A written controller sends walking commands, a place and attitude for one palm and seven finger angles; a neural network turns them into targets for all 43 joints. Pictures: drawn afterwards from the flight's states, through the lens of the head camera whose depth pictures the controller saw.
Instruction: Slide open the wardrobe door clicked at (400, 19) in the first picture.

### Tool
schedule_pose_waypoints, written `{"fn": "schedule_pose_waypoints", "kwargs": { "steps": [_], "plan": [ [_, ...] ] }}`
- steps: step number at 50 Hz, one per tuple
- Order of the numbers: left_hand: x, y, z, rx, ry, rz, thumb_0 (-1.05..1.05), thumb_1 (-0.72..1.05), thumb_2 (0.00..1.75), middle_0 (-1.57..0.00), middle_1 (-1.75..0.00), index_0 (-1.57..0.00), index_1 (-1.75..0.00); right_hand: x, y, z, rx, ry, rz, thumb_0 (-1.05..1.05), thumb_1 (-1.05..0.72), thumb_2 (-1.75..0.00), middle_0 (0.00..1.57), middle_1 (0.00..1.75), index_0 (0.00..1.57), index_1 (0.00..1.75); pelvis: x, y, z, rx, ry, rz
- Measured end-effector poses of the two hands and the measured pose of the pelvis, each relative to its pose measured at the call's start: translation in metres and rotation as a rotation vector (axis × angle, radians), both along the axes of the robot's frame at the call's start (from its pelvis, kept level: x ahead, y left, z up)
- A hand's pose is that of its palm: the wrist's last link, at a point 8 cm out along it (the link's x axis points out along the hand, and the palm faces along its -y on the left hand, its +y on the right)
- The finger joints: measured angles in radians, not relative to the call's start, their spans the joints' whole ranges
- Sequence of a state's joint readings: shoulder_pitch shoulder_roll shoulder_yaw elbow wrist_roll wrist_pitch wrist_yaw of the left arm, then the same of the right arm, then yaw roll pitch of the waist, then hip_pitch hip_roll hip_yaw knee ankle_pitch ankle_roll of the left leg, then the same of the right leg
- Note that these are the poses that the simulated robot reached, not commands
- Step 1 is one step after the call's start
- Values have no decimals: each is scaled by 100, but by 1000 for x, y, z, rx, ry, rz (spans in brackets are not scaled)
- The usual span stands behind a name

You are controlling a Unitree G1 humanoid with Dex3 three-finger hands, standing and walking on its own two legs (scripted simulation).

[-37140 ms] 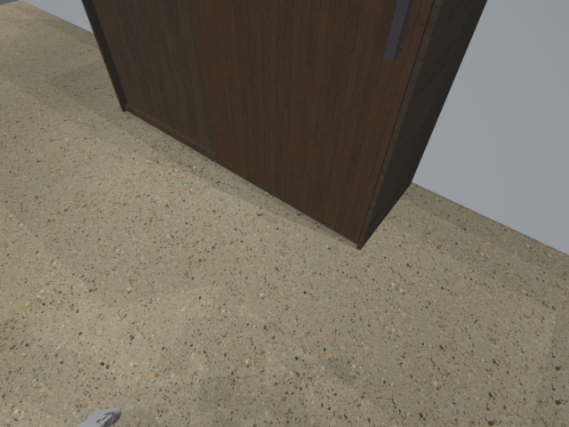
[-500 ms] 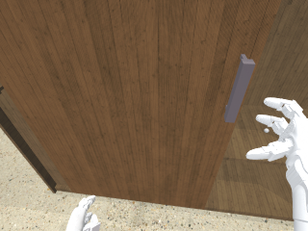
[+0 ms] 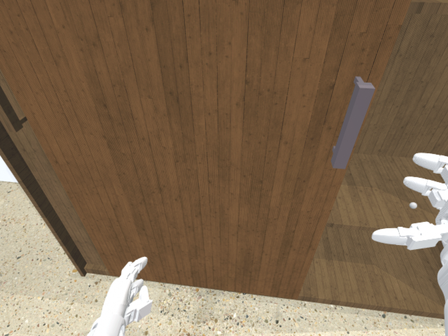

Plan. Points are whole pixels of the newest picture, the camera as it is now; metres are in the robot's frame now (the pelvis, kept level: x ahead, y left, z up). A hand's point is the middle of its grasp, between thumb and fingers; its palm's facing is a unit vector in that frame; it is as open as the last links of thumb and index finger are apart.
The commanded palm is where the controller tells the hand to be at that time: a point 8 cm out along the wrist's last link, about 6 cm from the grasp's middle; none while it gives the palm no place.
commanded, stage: draw the hand back to the body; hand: right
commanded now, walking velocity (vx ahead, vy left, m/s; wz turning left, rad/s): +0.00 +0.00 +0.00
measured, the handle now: (347, 123) +0.49 -0.27 +0.17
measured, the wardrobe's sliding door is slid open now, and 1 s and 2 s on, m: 0.69 0.69 0.69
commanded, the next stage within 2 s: relax the arm and regain balance in 0.70 s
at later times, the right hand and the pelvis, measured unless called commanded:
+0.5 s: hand (425, 279) +0.15 -0.24 +0.17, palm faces +0.50 +0.83 -0.26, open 9.7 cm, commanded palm +0.10 -0.27 +0.17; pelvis -0.05 +0.04 +0.00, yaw -1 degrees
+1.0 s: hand out of the picture +0.02 -0.25 -0.07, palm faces +0.23 +0.89 -0.40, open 13.3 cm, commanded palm none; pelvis -0.21 +0.02 -0.09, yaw -5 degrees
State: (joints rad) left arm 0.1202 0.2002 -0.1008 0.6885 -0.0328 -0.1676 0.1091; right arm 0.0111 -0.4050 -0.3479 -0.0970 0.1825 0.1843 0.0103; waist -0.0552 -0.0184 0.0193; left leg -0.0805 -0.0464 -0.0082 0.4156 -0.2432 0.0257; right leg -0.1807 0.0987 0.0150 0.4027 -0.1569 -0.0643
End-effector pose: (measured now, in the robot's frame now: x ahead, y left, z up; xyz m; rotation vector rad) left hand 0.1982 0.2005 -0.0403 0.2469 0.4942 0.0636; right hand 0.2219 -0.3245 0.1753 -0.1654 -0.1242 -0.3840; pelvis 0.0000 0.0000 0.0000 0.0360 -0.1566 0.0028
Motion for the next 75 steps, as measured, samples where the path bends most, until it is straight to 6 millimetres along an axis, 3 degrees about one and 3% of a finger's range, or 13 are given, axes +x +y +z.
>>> {"fn": "schedule_pose_waypoints", "kwargs": {
  "steps": [14,22,33,41,44,48,50,53,56,62,65,70,75],
  "plan": [
    [-63,42,-32,10,166,31,1,90,89,-20,-30,-20,-30,-66,25,-7,-126,-62,-140,-1,-1,-47,23,82,24,82,-21,21,2,-15,-35,-19],
    [-75,62,-26,12,108,53,1,90,89,-20,-30,-20,-30,-102,46,1,-179,-107,-115,0,-30,-61,22,65,23,65,-39,34,0,-13,-67,-25],
    [-89,62,-14,13,8,7,1,90,89,-20,-30,-20,-30,-180,69,-7,-199,-115,-100,0,-69,-80,21,42,22,42,-78,45,-6,15,-115,-42],
    [-123,49,-22,48,-17,-31,1,90,89,-20,-30,-20,-30,-235,55,-11,-200,-204,-150,1,-85,-88,21,33,21,33,-127,40,-26,52,-178,-64],
    [-146,52,-38,61,29,-34,1,90,89,-20,-30,-20,-30,-234,38,-50,-251,-92,-135,0,-65,-78,19,31,20,32,-149,34,-44,53,-159,-83],
    [-212,76,-71,96,111,58,0,90,89,-21,-30,-20,-30,-223,24,-156,-158,283,-51,0,-19,-59,17,30,18,31,-185,22,-75,51,-131,-95],
    [-258,89,-93,112,167,114,0,90,89,-21,-30,-20,-30,-236,33,-215,-116,497,16,0,-1,-51,16,30,17,31,-210,17,-86,41,-130,-83],
    [-336,104,-123,142,329,200,0,90,89,-20,-30,-20,-30,-300,54,-293,-33,808,92,0,19,-42,16,30,16,30,-248,11,-88,9,-103,-60],
    [-409,109,-139,164,493,219,0,90,89,-20,-30,-20,-30,-404,71,-347,162,1038,84,0,32,-37,16,30,16,30,-290,9,-84,-28,-46,-45],
    [-526,105,-157,191,723,230,1,90,89,-20,-30,-20,-30,-625,18,-367,167,1362,-181,5,50,-31,16,30,17,30,-386,5,-84,55,-4,-127],
    [-582,93,-135,155,766,234,1,90,89,-20,-30,-20,-30,-701,6,-355,150,1476,-242,3,51,-31,16,30,16,30,-423,2,-63,51,21,-133],
    [-671,77,-103,155,790,208,0,90,89,-20,-30,-20,-30,-760,-4,-329,141,1488,-196,1,49,-30,15,29,16,30,-491,-17,-33,0,103,-119],
    [-764,60,-104,191,915,154,0,90,89,-20,-30,-20,-30,-788,-25,-323,151,1396,-158,0,48,-30,15,30,16,30,-573,-36,-32,-55,106,-135]
  ]
}}
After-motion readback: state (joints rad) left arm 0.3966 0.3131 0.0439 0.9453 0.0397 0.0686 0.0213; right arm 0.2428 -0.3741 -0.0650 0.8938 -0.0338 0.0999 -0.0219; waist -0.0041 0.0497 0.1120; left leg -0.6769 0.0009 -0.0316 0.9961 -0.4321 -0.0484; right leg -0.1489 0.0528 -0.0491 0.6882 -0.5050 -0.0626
